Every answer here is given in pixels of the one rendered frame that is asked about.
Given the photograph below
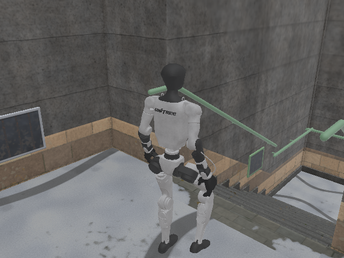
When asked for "stairs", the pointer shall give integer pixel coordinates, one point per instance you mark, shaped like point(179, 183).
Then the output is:
point(276, 219)

